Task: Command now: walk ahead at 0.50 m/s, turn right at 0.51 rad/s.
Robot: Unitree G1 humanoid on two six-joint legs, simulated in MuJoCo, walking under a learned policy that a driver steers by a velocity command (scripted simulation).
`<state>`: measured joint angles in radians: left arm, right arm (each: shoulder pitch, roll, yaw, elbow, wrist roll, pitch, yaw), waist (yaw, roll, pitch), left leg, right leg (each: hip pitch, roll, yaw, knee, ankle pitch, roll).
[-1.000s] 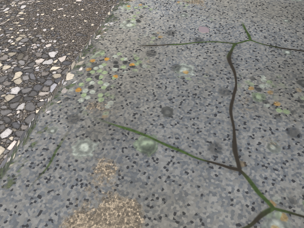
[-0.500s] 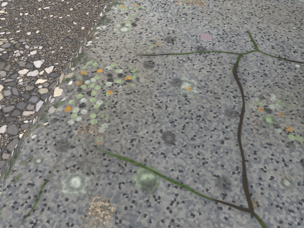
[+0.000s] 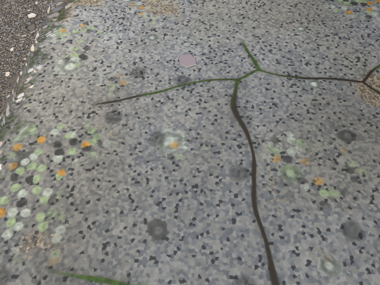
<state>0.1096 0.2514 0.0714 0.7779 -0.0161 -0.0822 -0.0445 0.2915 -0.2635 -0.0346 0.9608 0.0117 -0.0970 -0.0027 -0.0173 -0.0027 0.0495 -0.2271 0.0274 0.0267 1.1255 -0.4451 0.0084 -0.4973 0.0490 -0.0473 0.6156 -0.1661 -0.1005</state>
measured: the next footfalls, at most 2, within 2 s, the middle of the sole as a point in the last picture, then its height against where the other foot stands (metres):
left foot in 0.42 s outside the picture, level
right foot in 0.92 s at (257, 225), level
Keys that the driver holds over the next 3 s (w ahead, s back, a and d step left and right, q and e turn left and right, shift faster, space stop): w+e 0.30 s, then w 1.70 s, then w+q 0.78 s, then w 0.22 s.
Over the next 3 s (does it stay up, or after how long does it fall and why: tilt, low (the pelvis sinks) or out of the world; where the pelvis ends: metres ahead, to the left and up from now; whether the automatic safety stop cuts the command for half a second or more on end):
stays up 1.62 -0.27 0.02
